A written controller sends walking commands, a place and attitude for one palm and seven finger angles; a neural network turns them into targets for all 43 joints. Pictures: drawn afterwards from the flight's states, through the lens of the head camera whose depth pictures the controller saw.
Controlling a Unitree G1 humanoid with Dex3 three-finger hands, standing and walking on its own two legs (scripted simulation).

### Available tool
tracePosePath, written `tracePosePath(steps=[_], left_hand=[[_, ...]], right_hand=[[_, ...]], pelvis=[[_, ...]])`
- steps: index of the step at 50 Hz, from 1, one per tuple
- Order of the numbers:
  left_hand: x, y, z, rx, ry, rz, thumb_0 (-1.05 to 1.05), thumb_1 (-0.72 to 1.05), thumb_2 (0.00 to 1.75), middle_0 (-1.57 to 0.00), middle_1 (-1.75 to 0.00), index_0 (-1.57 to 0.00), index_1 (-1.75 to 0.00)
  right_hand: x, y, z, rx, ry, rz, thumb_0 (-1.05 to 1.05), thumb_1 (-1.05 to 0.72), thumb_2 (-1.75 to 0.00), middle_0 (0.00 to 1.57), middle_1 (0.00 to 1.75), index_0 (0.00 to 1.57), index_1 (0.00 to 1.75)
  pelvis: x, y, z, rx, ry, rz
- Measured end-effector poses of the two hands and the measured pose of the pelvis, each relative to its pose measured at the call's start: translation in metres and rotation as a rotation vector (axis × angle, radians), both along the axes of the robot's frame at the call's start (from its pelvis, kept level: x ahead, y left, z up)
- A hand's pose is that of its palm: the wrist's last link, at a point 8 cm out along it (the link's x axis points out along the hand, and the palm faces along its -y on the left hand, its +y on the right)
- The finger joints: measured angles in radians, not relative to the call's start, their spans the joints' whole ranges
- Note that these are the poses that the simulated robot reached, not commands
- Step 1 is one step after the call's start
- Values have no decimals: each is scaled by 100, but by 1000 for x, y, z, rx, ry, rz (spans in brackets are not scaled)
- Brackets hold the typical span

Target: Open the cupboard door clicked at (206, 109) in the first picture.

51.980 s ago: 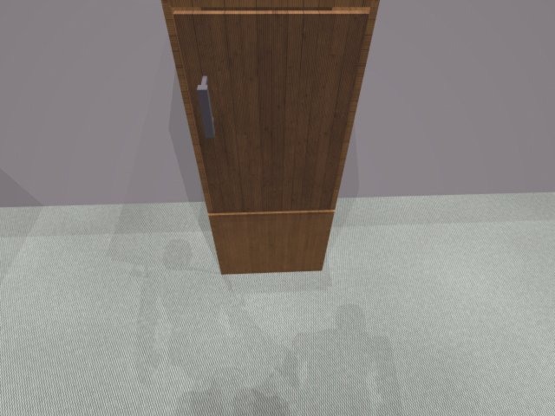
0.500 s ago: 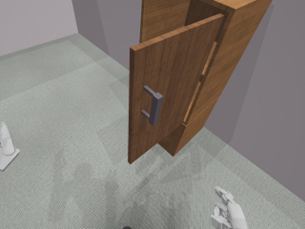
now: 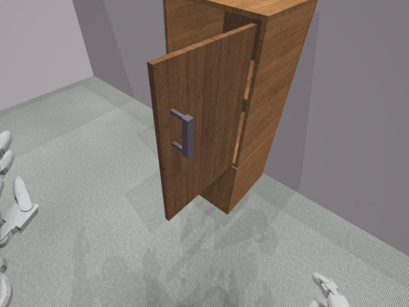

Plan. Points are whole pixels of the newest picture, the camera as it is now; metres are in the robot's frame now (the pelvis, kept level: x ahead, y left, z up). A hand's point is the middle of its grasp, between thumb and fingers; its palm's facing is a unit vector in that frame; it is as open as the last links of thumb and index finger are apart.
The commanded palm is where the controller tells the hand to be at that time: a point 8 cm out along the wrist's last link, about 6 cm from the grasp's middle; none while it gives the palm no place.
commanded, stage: stop stepping back and stand still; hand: left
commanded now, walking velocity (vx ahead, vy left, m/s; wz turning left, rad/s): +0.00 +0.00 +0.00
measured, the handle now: (181, 133) +0.51 +0.08 +0.07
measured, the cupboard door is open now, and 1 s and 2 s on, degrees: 88 88 88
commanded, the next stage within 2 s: let the arm hang, fingers relaxed in 0.22 s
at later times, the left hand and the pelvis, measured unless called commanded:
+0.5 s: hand out of the picture +0.15 +0.23 -0.09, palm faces +0.09 -0.93 -0.35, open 7.4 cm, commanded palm none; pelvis -0.02 +0.00 +0.00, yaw +3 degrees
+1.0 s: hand out of the picture -0.06 +0.19 -0.16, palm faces +0.10 -0.97 -0.24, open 7.3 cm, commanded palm none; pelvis -0.03 +0.01 +0.01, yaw +4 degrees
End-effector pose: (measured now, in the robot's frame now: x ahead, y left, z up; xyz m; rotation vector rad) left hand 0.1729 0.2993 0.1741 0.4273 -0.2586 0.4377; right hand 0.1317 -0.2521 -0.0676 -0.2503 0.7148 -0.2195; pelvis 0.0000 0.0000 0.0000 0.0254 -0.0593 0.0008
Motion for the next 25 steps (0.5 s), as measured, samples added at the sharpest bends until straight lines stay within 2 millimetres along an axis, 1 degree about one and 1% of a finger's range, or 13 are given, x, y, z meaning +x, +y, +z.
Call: tracePosePath(steps=[2, 5, 7, 9, 12, 16, 17, 18, 20, 21, 23, 25], left_hand=[[-2, -11, 8, 53, 14, -48, 2, 89, 90, -21, -31, -21, -30], [-16, -22, 22, 150, 41, -91, 2, 89, 90, -21, -31, -21, -30], [-27, -24, 29, 183, 57, -89, 2, 89, 90, -21, -31, -22, -30], [-34, -20, 31, 185, 70, -58, 1, 89, 90, -21, -31, -22, -30], [-37, -5, 24, 163, 101, 18, 1, 88, 90, -21, -31, -22, -30], [-28, 14, 2, 77, 121, 93, 1, 89, 90, -21, -31, -22, -30], [-23, 17, -10, 55, 143, 89, 1, 89, 90, -21, -31, -22, -30], [-16, 20, -30, 23, 215, 79, 1, 89, 90, -21, -31, -21, -30], [-8, 20, -86, -76, 443, 70, 0, 90, 90, -20, -30, -21, -30], [-9, 16, -117, -132, 569, 67, 0, 90, 90, -20, -30, -20, -30], [-22, -1, -177, -233, 811, 50, 0, 90, 90, -19, -30, -20, -30], [-47, -26, -228, -315, 1010, 18, 1, 91, 90, -19, -30, -20, -30]], right_hand=[[-2, 5, 2, 27, -20, 7, 2, -91, -90, 20, 30, 20, 30], [-5, 11, -1, 67, -8, 24, 1, -91, -90, 20, 30, 20, 30], [-7, 13, -5, 85, 32, 34, 1, -91, -90, 20, 30, 20, 30], [-8, 14, -9, 92, 75, 38, 1, -90, -90, 20, 30, 20, 30], [-6, 14, -13, 84, 108, 42, 1, -90, -90, 20, 30, 20, 30], [7, 16, -18, 51, 107, 56, 1, -90, -90, 20, 30, 20, 30], [11, 17, -18, 57, 100, 73, 1, -90, -90, 20, 30, 20, 30], [14, 17, -20, 61, 105, 98, 1, -91, -90, 20, 30, 20, 30], [19, 17, -26, 64, 132, 129, 1, -91, -90, 20, 30, 20, 30], [20, 16, -29, 63, 145, 135, 1, -91, -90, 20, 30, 20, 30], [17, 15, -34, 62, 169, 140, 1, -91, -90, 20, 30, 20, 30], [11, 13, -40, 65, 199, 136, 1, -91, -90, 20, 30, 20, 30]], pelvis=[[-6, -4, 2, 2, 8, 2], [-9, -10, 4, -23, 19, 20], [-8, -11, 6, -31, 37, 16], [-4, -11, 10, -28, 52, 0], [1, -7, 12, -25, 59, -2], [5, 1, 8, -40, 43, 20], [4, 3, 8, -37, 47, 26], [2, 5, 8, -35, 53, 35], [-3, 8, 6, -26, 61, 50], [-6, 9, 5, -22, 66, 56], [-12, 7, 3, -9, 71, 62], [-16, 2, -1, 8, 67, 57]])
